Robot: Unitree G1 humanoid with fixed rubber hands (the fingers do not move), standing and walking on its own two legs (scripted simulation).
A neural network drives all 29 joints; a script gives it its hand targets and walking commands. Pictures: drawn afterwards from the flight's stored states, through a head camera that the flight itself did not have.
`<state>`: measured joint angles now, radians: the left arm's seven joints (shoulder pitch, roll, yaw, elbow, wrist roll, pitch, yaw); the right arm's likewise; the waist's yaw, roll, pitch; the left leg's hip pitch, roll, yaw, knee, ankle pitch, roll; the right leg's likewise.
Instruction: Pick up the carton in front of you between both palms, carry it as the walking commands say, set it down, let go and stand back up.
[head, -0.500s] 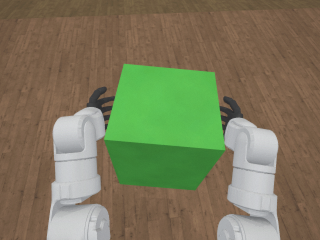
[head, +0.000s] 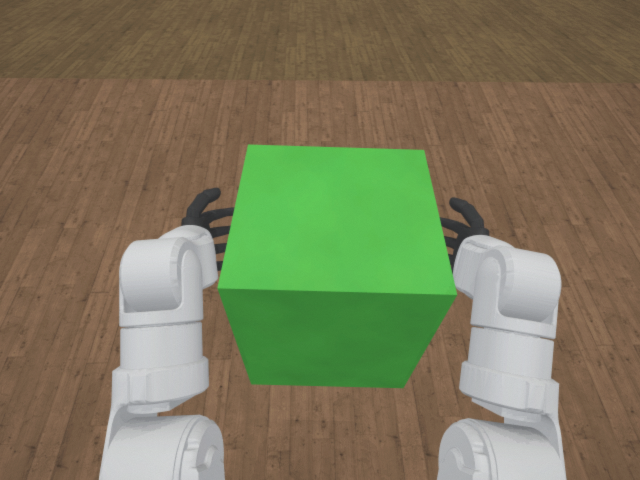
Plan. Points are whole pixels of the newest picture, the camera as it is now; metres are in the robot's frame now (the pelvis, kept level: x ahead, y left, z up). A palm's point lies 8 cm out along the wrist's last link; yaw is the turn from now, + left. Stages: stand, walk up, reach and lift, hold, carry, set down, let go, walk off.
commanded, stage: carry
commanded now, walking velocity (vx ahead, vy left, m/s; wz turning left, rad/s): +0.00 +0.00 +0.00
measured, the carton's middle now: (331, 275) +0.38 +0.01 +0.09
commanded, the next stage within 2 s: none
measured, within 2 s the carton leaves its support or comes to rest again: neither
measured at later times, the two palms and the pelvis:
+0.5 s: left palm (202, 202) +0.44 +0.18 +0.15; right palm (434, 222) +0.44 -0.12 +0.14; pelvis +0.09 +0.02 +0.01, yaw +2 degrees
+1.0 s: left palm (197, 169) +0.48 +0.20 +0.17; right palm (419, 178) +0.50 -0.10 +0.16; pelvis +0.16 +0.02 +0.00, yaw +3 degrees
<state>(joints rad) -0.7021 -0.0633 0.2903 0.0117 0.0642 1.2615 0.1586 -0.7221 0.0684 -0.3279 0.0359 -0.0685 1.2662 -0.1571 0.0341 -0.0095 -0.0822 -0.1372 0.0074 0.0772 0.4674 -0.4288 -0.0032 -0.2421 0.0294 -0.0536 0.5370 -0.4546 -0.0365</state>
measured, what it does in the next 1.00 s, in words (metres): walks ahead: left foot, then right foot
